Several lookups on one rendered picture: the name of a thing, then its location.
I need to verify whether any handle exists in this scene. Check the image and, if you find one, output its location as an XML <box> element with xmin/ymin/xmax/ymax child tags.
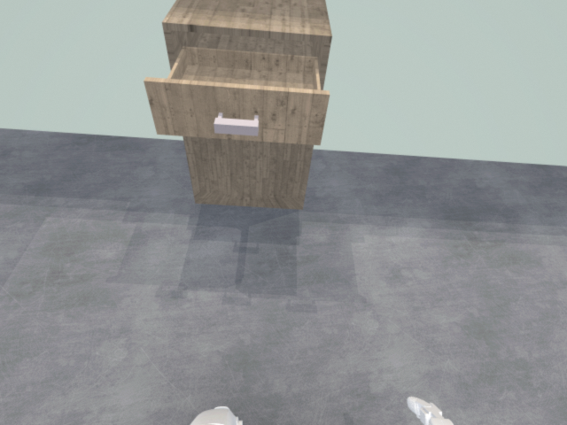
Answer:
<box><xmin>214</xmin><ymin>112</ymin><xmax>259</xmax><ymax>136</ymax></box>

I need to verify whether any drawer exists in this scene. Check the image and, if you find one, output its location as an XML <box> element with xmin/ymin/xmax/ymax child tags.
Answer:
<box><xmin>144</xmin><ymin>46</ymin><xmax>330</xmax><ymax>145</ymax></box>

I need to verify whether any robot right hand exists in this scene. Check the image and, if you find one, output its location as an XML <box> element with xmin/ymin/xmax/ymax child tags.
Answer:
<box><xmin>407</xmin><ymin>397</ymin><xmax>454</xmax><ymax>425</ymax></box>

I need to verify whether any cabinet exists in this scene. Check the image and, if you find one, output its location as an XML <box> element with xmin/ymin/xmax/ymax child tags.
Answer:
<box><xmin>162</xmin><ymin>0</ymin><xmax>332</xmax><ymax>210</ymax></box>

